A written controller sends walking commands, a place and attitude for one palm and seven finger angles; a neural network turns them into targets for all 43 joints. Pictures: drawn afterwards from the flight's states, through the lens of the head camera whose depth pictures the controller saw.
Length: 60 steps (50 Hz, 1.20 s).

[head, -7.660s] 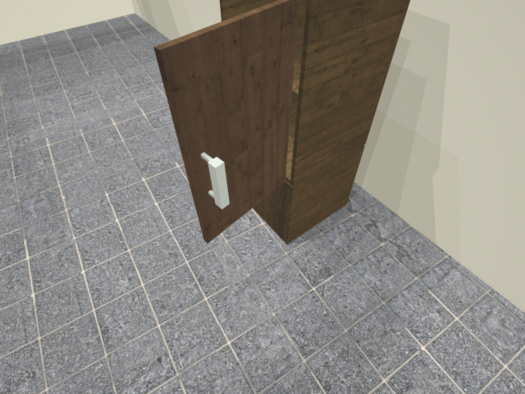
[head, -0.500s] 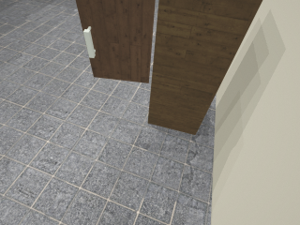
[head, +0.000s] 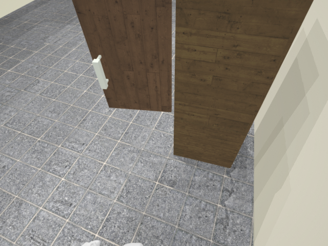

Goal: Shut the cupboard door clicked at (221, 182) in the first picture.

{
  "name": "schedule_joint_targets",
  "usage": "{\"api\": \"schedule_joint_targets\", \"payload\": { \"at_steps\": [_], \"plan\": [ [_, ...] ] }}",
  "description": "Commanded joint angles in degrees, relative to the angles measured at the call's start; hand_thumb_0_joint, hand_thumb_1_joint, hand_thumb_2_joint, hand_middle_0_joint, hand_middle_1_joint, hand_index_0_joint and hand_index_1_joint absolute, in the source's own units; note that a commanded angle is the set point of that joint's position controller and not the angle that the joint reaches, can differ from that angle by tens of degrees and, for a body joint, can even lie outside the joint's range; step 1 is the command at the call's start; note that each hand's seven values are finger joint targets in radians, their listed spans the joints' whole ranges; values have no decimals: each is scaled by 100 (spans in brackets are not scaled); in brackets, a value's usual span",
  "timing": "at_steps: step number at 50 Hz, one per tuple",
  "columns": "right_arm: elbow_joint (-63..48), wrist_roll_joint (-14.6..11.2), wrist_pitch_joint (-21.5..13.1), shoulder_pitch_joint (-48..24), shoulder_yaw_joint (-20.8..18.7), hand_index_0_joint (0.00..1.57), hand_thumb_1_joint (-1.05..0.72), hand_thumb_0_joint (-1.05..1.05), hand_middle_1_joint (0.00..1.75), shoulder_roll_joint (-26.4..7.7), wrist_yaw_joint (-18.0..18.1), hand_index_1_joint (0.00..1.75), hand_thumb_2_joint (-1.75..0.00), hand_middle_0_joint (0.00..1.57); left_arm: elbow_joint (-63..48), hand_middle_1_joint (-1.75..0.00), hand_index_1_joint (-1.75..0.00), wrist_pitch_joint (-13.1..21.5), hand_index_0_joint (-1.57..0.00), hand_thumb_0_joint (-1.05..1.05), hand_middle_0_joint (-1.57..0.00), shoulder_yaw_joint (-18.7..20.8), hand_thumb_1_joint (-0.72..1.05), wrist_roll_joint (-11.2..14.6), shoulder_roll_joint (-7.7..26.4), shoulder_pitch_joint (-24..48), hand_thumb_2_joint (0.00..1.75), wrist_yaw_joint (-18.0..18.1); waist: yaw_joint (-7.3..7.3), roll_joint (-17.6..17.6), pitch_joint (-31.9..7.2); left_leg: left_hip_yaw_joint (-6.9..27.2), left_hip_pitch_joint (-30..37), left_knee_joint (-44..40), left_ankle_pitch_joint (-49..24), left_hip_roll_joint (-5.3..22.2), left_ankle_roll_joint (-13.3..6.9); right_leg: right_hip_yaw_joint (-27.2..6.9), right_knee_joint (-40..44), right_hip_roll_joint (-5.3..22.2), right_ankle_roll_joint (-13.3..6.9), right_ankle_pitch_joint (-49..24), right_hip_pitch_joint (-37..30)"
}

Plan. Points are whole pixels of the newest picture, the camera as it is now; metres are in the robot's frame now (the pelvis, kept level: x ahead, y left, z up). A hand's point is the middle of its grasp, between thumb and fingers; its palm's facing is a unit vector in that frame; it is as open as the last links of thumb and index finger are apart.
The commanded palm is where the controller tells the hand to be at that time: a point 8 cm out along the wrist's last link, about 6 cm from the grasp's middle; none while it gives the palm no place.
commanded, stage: take the last steps up to it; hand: left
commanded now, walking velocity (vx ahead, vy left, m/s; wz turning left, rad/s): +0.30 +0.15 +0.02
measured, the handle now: (102, 72) +0.83 +0.32 -0.07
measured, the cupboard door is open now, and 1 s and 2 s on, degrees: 99 99 99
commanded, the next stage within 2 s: come to a stop and stand still in 0.68 s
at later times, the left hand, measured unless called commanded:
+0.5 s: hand (78, 223) +0.21 +0.27 -0.16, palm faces +0.03 -0.98 -0.18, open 7.4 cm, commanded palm none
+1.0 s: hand (82, 177) +0.36 +0.31 -0.18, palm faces +0.00 -0.98 -0.21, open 7.3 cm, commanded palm none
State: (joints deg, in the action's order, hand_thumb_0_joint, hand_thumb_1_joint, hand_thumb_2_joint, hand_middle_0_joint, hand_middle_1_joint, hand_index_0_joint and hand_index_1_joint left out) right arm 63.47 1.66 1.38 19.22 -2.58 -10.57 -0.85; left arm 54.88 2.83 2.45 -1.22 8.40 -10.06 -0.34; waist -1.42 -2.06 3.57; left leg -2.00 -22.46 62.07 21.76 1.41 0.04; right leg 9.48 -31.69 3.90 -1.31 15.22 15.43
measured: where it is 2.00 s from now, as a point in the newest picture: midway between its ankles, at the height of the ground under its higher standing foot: (155, 228)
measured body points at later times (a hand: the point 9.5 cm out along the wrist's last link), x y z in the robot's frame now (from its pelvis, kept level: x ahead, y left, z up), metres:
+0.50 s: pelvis +0.18 +0.09 +0.01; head +0.20 +0.09 +0.46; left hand +0.21 +0.33 -0.15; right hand +0.24 -0.15 -0.14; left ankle +0.19 +0.18 -0.73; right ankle +0.19 -0.03 -0.68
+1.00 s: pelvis +0.34 +0.12 +0.00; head +0.37 +0.14 +0.45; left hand +0.36 +0.37 -0.17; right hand +0.39 -0.11 -0.15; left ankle +0.39 +0.24 -0.73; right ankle +0.28 -0.01 -0.73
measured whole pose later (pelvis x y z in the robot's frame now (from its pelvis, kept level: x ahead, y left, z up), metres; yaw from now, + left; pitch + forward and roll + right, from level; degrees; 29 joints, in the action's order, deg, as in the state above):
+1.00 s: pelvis +0.34 +0.12 +0.00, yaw -3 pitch +0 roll +0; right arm 59.5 1.0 -0.5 11.2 -1.2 -9.2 1.1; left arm 60.8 -1.1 2.0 -0.6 11.5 -14.9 1.7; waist 0.9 1.8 3.1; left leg -5.4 -18.9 32.7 13.5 2.9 -0.4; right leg 4.3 -36.5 4.3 1.8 25.2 11.9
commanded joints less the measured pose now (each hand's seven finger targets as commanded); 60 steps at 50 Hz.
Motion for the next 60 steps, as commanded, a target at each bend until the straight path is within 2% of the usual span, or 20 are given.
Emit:
{"api": "schedule_joint_targets", "payload": {
  "at_steps": [1,4,9,12,13,14,15,20,29,30,32,33,35,38,42,44,46,50,56,60],
  "plan": [
    [-490,-4,-154,-124,-87,20,-90,0,30,-110,-68,30,-90,20,106,-30,-30,142,-20,0,-20,240,90,-6,848,-764,90,87,226,993,-51,41,-856,-517,-795,517,220,-1229,2333,1547,-523,-106,-371],
    [-665,-14,-186,-455,-82,20,-90,0,30,32,-140,30,-90,20,263,-30,-30,194,-20,0,-20,292,90,-24,962,-940,90,57,316,727,-63,-213,-743,-1597,-1058,424,287,-930,2253,1464,-575,-627,-587],
    [-995,-41,-312,-918,-72,20,-90,0,30,-147,-201,30,-90,20,440,-30,-30,147,-20,0,-20,317,90,-56,1202,-979,90,37,383,1189,-51,-401,-165,-2788,-1019,207,176,-792,1878,1507,-471,-676,-743],
    [-813,-23,-387,-249,-124,20,-90,0,30,-505,-132,30,-90,20,451,-30,-30,44,-20,0,-20,326,90,-42,1159,-876,90,29,-20,592,-161,-630,1571,-3571,-1012,-22,83,-456,860,1101,-220,-341,116],
    [-640,26,-431,480,-228,20,-90,0,30,-988,-49,30,-90,20,369,-30,-30,11,-20,0,-20,272,90,-24,931,-932,90,6,-338,-419,-537,181,2599,-3775,-757,657,-201,-38,-540,630,-25,23,810],
    [-508,72,-432,1198,-359,20,-90,0,30,-1539,57,30,-90,20,169,-30,-30,10,-20,0,-20,190,90,16,590,-868,90,-13,-569,-1605,-880,1997,3238,-4402,-613,1919,-833,255,-2343,-110,206,1914,1890],
    [-474,56,-378,1302,-330,20,-90,0,30,-1598,126,30,-90,20,-43,-30,-30,39,-20,0,-20,137,90,-9,565,-513,90,3,-613,-1116,-830,2384,3011,-4637,-465,2307,-1266,-379,-3463,-70,32,2073,2344],
    [-771,12,-499,-111,-49,20,-90,0,30,-746,209,30,-90,20,182,-30,-30,-120,-20,0,-20,119,90,-36,451,-585,90,-65,126,-462,-209,937,1206,-5062,-804,1657,-967,-700,-3324,459,69,696,1837],
    [-574,-10,-419,-225,-48,20,-90,0,30,-714,145,30,-90,20,49,-30,-30,-151,-20,0,-20,146,90,-50,535,-637,90,-57,451,-29,-110,150,570,-4503,-605,1129,-790,-236,-161,-26,88,-172,-451],
    [-564,-40,-415,-256,-31,20,-90,0,30,-634,136,30,-90,20,123,-30,-30,-119,-20,0,-20,197,90,-58,683,-918,90,-33,596,255,-167,-99,221,-3920,-367,780,-551,-480,359,75,31,-155,-1120],
    [-801,-59,-384,-200,-5,20,-90,0,30,-375,54,30,-90,20,288,-30,-30,-42,-20,0,-20,361,90,-45,1555,-1730,90,52,834,2142,-277,-720,-1304,-1385,1327,-193,13,-3369,1977,2208,-951,345,-2167],
    [-792,-36,-351,-375,-58,20,-90,0,30,-610,81,30,-90,20,243,-30,-30,-16,-20,0,-20,349,90,-3,1493,-1638,90,104,805,1564,-164,-116,-1391,-604,1297,106,54,-3671,2149,2414,-1288,492,-1743],
    [-723,-36,-341,-593,-76,20,-90,0,30,-514,82,30,-90,20,136,-30,-30,36,-20,0,-20,266,90,14,1114,-1088,90,139,549,1201,10,258,-1523,-224,424,367,125,-2815,1989,2027,-1156,-593,-1368],
    [-559,-57,-295,-331,-7,20,-90,0,30,-120,29,30,-90,20,125,-30,-30,121,-20,0,-20,228,90,1,908,-778,90,124,298,868,-335,-31,-736,-1098,-39,391,266,-1363,1728,1526,-879,-2405,-1026],
    [-469,-97,-274,-165,72,20,-90,0,30,115,82,30,-90,20,245,-30,-30,56,-20,0,-20,191,90,5,924,-537,90,150,196,958,-535,-393,319,-2836,-881,29,376,-710,1046,969,-586,-3625,-908],
    [-372,-86,-291,66,73,20,-90,0,30,-104,116,30,-90,20,296,-30,-30,-48,-20,0,-20,146,90,52,970,-434,90,199,71,737,-672,-313,1166,-3783,-2329,76,336,-593,452,732,-217,-3111,-631],
    [-406,-89,-305,161,-51,20,-90,0,30,-798,204,30,-90,20,297,-30,-30,-196,-20,0,-20,49,90,93,721,-819,90,271,145,-399,-1023,662,1839,-3535,-5439,1326,-271,-369,28,218,249,-604,-133],
    [-464,-32,-124,52,-135,20,-90,0,30,-1111,426,30,-90,20,185,-30,-30,-510,-20,0,-20,87,90,90,773,-657,90,256,-56,-1226,-487,1222,1491,-3889,-6947,2109,-1091,-784,-2252,-177,291,2114,566],
    [-782,-10,-47,-634,-269,20,-90,0,30,-1215,453,30,-90,20,-83,-30,-30,-597,-20,0,-20,207,90,72,731,-597,90,159,58,-654,-1076,895,1655,-3825,-4692,1972,-1121,-1034,-2512,-278,256,1595,822],
    [-894,-17,-7,-975,-285,20,-90,0,30,-1179,353,30,-90,20,-94,-30,-30,-558,-20,0,-20,191,90,47,674,-952,90,133,258,-759,-948,666,815,-3864,-2966,1685,-797,-671,-619,-270,153,637,-347]
  ]
}}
